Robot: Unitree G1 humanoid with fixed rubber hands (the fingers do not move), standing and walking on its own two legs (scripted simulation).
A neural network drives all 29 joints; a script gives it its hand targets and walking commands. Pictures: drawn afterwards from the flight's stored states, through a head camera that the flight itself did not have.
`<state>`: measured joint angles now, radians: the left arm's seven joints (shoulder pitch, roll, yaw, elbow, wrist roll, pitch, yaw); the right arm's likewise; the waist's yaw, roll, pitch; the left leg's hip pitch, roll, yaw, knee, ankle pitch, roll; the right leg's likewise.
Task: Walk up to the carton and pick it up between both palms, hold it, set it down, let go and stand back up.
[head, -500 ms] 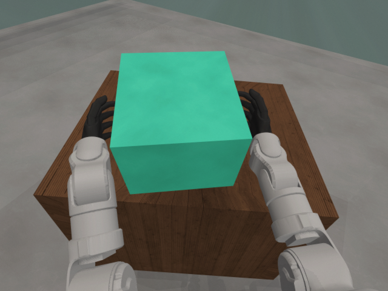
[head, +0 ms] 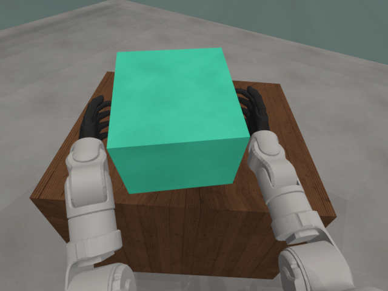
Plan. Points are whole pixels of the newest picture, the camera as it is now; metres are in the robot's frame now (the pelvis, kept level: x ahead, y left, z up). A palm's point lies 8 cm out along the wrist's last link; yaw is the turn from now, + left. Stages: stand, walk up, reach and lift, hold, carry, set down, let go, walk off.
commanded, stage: hold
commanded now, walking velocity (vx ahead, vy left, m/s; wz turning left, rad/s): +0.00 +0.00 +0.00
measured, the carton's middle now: (176, 119) +0.42 +0.01 +0.15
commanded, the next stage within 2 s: none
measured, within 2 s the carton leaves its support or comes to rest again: neither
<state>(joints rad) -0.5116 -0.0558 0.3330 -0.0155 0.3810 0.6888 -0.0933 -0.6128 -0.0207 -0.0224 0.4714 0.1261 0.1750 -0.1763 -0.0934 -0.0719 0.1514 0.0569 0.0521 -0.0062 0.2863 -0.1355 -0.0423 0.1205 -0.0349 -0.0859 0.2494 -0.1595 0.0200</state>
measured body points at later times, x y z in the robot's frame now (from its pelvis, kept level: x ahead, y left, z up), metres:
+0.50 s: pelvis +0.00 +0.00 +0.00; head -0.02 +0.04 +0.45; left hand +0.37 +0.17 +0.17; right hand +0.37 -0.15 +0.17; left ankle +0.03 +0.14 -0.75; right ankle +0.00 -0.13 -0.75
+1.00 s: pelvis +0.00 +0.00 +0.00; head -0.03 +0.03 +0.45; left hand +0.37 +0.16 +0.17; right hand +0.37 -0.16 +0.18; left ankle +0.03 +0.14 -0.75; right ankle +0.00 -0.13 -0.75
